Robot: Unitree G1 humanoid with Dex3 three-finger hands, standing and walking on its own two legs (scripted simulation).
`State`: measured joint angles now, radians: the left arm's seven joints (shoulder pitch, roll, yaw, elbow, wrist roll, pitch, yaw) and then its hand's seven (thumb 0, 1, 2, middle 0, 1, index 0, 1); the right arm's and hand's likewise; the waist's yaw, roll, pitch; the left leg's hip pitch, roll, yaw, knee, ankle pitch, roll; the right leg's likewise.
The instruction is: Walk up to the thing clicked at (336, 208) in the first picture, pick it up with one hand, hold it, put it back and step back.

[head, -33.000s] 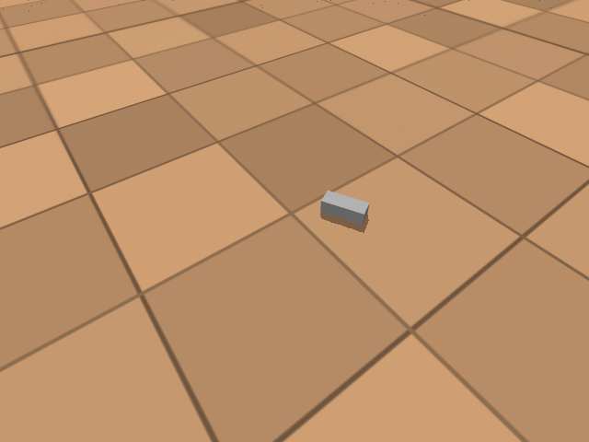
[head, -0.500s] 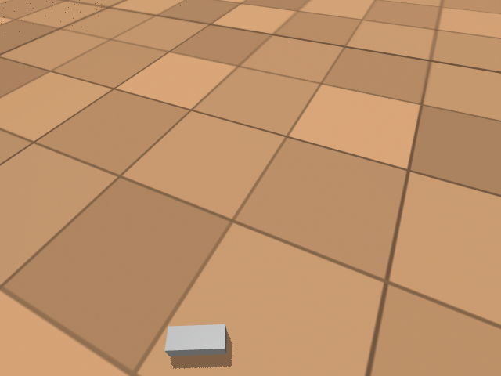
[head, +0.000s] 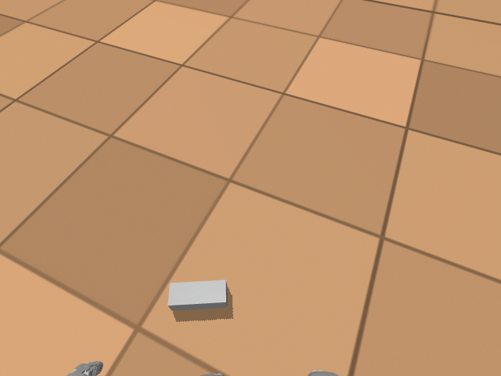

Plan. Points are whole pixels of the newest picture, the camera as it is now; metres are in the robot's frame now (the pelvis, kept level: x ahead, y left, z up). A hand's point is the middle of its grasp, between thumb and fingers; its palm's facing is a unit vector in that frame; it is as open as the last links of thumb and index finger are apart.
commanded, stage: step back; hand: left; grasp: from above
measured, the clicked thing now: (198, 295) +0.45 +0.22 -0.72
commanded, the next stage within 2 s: none
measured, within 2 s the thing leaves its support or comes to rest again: neither
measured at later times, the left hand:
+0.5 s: hand out of the picture -0.01 +0.25 -0.16, palm faces -0.11 -0.92 -0.39, open 7.3 cm
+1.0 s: hand out of the picture -0.13 +0.25 -0.15, palm faces -0.01 -0.94 -0.33, open 7.3 cm
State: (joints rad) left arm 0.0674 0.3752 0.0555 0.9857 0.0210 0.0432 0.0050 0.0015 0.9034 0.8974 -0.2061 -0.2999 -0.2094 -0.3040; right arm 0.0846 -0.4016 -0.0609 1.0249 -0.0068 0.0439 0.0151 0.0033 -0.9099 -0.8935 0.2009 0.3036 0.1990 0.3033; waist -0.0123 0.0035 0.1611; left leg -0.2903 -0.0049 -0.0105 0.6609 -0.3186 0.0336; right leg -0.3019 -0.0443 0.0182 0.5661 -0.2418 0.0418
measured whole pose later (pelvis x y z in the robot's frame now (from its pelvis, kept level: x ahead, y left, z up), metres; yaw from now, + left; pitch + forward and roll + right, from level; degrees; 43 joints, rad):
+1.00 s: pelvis -0.27 +0.00 +0.01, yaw +0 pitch -3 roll -2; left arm 0.11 0.37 0.07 0.80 0.02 0.09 0.01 0.00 0.91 0.90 -0.20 -0.30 -0.21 -0.30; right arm 0.20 -0.35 -0.04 0.89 -0.04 0.02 -0.01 0.01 -0.91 -0.89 0.20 0.30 0.20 0.30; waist -0.02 -0.04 0.17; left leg -0.25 -0.01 -0.05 0.59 -0.29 0.03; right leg -0.48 0.10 0.12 1.11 -0.51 -0.01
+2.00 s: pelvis -0.61 -0.04 +0.00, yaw -3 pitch -3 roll -2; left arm 0.24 0.37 0.07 0.96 0.04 0.01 0.00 0.00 0.91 0.90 -0.20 -0.30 -0.21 -0.30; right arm 0.11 -0.39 -0.06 0.85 -0.04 0.04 0.01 0.00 -0.91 -0.89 0.20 0.30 0.20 0.30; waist 0.01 0.04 0.11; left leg -0.39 0.06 -0.01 0.69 -0.30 0.02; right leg -0.15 0.06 0.04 0.57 -0.37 -0.01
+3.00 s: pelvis -0.56 -0.04 +0.01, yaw +0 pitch -2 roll +0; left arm 0.07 0.36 0.02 1.08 0.00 -0.01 -0.01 0.00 0.91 0.90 -0.20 -0.30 -0.21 -0.30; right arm 0.12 -0.33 -0.01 1.08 -0.01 -0.02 0.00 0.01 -0.91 -0.89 0.20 0.30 0.20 0.30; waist 0.01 -0.02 0.07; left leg -0.15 0.01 -0.01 0.48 -0.30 -0.01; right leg -0.21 -0.04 -0.03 0.48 -0.23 0.02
